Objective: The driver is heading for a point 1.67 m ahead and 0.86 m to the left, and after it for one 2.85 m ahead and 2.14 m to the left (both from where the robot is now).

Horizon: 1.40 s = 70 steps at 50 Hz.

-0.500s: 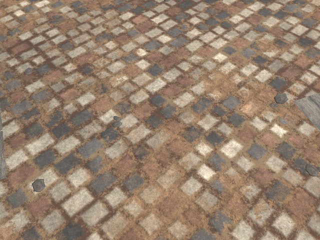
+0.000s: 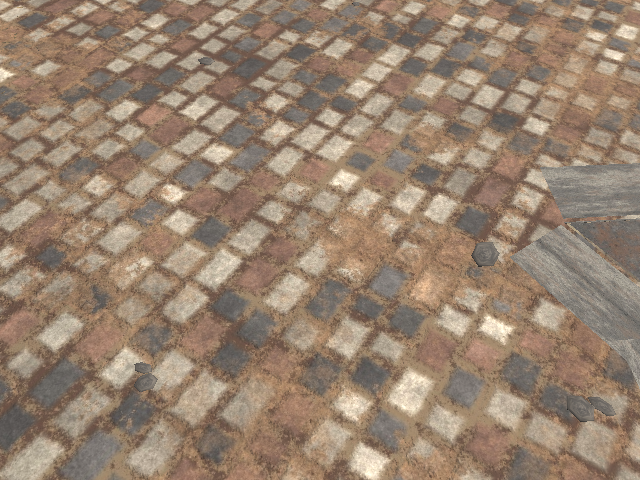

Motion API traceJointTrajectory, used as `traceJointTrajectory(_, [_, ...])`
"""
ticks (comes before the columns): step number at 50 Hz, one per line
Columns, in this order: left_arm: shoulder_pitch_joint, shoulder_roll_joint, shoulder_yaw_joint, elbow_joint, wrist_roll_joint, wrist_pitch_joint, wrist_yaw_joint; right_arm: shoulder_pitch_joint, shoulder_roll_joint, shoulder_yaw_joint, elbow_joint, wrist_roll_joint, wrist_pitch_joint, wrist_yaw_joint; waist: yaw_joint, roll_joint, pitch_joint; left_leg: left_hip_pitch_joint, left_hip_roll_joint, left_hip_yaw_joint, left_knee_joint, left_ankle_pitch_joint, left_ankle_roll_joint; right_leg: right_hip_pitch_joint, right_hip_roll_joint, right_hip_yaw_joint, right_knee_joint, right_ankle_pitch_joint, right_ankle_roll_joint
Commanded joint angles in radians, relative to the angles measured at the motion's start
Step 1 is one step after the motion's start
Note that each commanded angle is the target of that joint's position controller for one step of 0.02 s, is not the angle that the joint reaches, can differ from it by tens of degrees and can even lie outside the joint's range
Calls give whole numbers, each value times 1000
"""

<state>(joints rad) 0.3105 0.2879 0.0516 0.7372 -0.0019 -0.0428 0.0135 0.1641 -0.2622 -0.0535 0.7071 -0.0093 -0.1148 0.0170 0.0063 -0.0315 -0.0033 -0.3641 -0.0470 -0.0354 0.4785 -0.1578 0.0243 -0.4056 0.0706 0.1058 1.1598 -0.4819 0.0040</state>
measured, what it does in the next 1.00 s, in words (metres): steps on the spot, turning left: right foot, then left foot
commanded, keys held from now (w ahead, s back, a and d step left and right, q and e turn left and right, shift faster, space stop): q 1.00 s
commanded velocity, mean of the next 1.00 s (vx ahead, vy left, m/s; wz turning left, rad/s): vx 0.07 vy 0.00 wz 0.44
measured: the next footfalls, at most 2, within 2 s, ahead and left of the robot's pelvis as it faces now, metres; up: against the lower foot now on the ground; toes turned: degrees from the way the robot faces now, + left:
right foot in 0.28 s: +0.19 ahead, -0.12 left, +0.00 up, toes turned +11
left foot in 0.68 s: +0.10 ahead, +0.14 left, +0.00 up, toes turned +23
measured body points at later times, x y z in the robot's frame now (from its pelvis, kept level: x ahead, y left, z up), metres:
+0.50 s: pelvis +0.09 -0.02 +0.01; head +0.13 -0.02 +0.46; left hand +0.19 +0.28 -0.08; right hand +0.28 -0.28 -0.11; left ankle +0.06 +0.12 -0.66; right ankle +0.15 -0.12 -0.74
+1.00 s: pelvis +0.08 +0.04 +0.01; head +0.10 +0.08 +0.46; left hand +0.07 +0.36 -0.10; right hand +0.36 -0.13 -0.06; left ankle +0.06 +0.12 -0.74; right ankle +0.18 -0.10 -0.67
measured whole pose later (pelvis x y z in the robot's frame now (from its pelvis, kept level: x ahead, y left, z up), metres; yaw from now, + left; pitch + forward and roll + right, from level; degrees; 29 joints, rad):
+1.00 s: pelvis +0.08 +0.04 +0.01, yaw +31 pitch +3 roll -3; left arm 0.12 0.31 0.09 0.72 0.00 0.01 0.04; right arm 0.19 -0.30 -0.06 0.61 0.00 0.03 -0.03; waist -0.01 -0.02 0.03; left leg -0.31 -0.07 -0.14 0.46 -0.18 0.06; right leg -0.51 0.02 0.08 0.92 -0.34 0.09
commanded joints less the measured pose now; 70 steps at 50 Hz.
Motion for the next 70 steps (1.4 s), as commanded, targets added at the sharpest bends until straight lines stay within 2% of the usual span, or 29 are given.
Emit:
traceJointTrajectory(1, [-42,69,19,-103,22,-17,-1,40,-77,-8,-26,3,9,6,4,103,-56,241,253,-270,-119,701,204,-203,-113,-13,-98,34,31])
traceJointTrajectory(3, [-42,21,2,-102,17,-16,0,32,-127,-22,-12,1,23,-2,18,154,-90,183,218,-214,-126,804,213,-96,-89,-61,-270,76,52])
traceJointTrajectory(6, [-82,42,3,-100,4,-5,8,50,-210,-51,-4,18,55,-21,7,169,-140,153,211,-209,-129,714,205,18,-42,-76,-413,228,58])
traceJointTrajectory(10, [-179,63,13,-133,0,17,11,73,-198,-53,-2,38,86,-36,-10,168,-106,127,201,-280,-111,416,172,52,-25,-43,-529,276,43])
traceJointTrajectory(13, [-150,78,28,-134,6,1,6,43,-166,-47,-24,41,104,-49,33,156,-89,80,141,-330,-33,183,105,201,-53,-34,-770,437,0])
traceJointTrajectory(14, [-111,129,41,-138,21,-1,13,60,-121,-35,-37,28,105,-49,31,84,-131,-5,99,-298,77,9,59,332,-195,53,-770,547,-52])
traceJointTrajectory(15, [-98,181,51,-153,34,11,23,144,-59,-19,-36,5,102,-45,-11,-145,-159,-164,-33,-153,313,-426,-5,455,-410,231,-743,869,-157])
traceJointTrajectory(16, [-64,182,57,-131,42,19,15,175,-113,-31,-51,18,98,-46,-5,-273,-187,-263,-35,-69,504,-554,-44,421,-538,402,-798,855,-293])
traceJointTrajectory(17, [-96,132,45,-143,30,16,13,174,-179,-52,-33,21,105,-49,-4,-167,-146,-285,15,-82,641,-488,-70,388,-486,353,-814,753,-296])
traceJointTrajectory(19, [-194,77,29,-156,19,15,10,163,-188,-68,-10,28,144,-59,-29,-86,-88,-288,45,-72,721,-369,-102,301,-376,175,-817,644,-222])
traceJointTrajectory(26, [-201,126,52,-120,18,35,27,47,-92,-36,-100,24,162,-33,2,-127,-88,-158,90,20,464,-211,-119,249,-348,-32,-845,656,-236])
traceJointTrajectory(30, [-186,170,69,-101,-2,40,18,29,-122,-43,-132,26,164,-7,11,-147,-102,-48,82,69,287,-193,-74,261,-388,-49,-818,627,-224])
traceJointTrajectory(33, [-189,164,70,-83,-28,40,16,93,-130,-57,-119,23,167,2,-33,-122,-98,117,38,106,31,-34,-4,210,-358,-104,-707,507,-139])
traceJointTrajectory(34, [-133,128,62,-59,-19,39,12,125,-167,-71,-113,19,165,-7,-34,-32,-96,236,57,38,-56,105,34,115,-311,-170,-592,383,-63])
traceJointTrajectory(35, [-118,58,39,-88,35,39,4,146,-294,-99,-137,12,162,-27,-2,295,-103,397,335,-332,-87,479,143,-154,-178,-278,-261,-39,50])
traceJointTrajectory(36, [-215,82,44,-131,32,36,14,138,-316,-95,-163,-20,143,-19,-59,329,-112,312,455,-495,-121,538,328,-286,-76,-130,-51,-218,72])
traceJointTrajectory(37, [-250,124,57,-131,11,40,21,128,-276,-84,-157,-27,124,-12,-74,221,-107,286,402,-426,-137,448,318,-294,-95,-60,38,-160,60])
traceJointTrajectory(39, [-212,130,67,-95,9,49,36,32,-217,-67,-159,6,113,-19,-19,143,-78,259,296,-312,-123,321,211,-297,-117,-33,15,1,48])
traceJointTrajectory(40, [-196,136,71,-90,16,53,40,0,-201,-59,-164,19,117,-25,-3,155,-76,234,273,-288,-123,333,195,-272,-112,-35,13,49,56])
traceJointTrajectory(48, [-222,93,56,-94,4,42,27,22,-212,-60,-163,15,133,-53,-20,172,-93,254,225,-355,-127,170,198,-198,-63,-13,-240,151,86])
traceJointTrajectory(56, [-218,99,57,-97,-10,13,-1,-6,-225,-70,-176,21,150,-40,-28,196,-90,201,196,-508,-96,162,200,-14,-20,2,-493,96,58])
traceJointTrajectory(59, [-147,99,61,-75,-9,3,-13,-46,-212,-66,-181,38,159,-43,20,186,-104,181,151,-504,-40,188,153,140,-24,-27,-745,251,27])
traceJointTrajectory(60, [-126,122,68,-67,1,3,-12,-26,-186,-59,-179,38,160,-47,19,152,-120,117,112,-464,6,89,107,248,-93,3,-808,364,1])
traceJointTrajectory(61, [-134,172,71,-84,21,8,-9,37,-123,-40,-170,18,157,-45,-23,-44,-145,13,12,-324,188,-201,42,344,-291,189,-843,491,-76])
traceJointTrajectory(62, [-138,194,68,-77,54,11,-13,24,-149,-48,-190,19,145,-48,-34,-235,-80,-143,-109,-166,324,-476,-11,280,-420,405,-889,501,-247])
traceJointTrajectory(63, [-168,138,53,-93,44,3,-12,36,-193,-59,-173,0,134,-51,-24,-167,-65,-148,-37,-191,472,-443,-48,228,-443,445,-922,278,-294])
traceJointTrajectory(64, [-187,102,39,-91,26,0,-10,33,-193,-59,-153,2,130,-46,-26,-126,-39,-166,-17,-174,505,-364,-63,226,-374,385,-946,44,-251])
traceJointTrajectory(66, [-155,133,42,-71,-10,6,-2,18,-175,-56,-135,-7,124,-39,-6,-138,32,-266,26,-84,519,-262,-96,282,-309,358,-980,-66,-207])
traceJointTrajectory(70, [-58,151,44,-58,-14,17,11,-92,-94,-27,-151,11,69,-23,52,-128,42,-179,22,9,300,-201,-98,287,-224,258,-975,92,-195])
Velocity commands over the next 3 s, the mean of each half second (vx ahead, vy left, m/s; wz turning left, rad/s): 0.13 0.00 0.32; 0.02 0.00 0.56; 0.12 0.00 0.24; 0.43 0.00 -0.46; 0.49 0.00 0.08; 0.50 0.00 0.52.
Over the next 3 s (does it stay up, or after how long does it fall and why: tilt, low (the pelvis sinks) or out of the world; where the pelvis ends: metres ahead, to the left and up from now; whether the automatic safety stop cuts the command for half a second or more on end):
stays up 0.84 0.33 0.00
